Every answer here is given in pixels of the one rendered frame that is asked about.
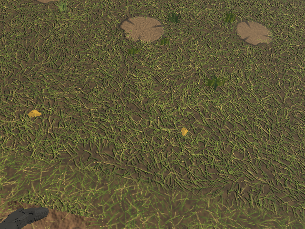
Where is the left robot hand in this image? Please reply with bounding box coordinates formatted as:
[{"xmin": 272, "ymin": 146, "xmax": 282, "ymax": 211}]
[{"xmin": 0, "ymin": 207, "xmax": 49, "ymax": 229}]

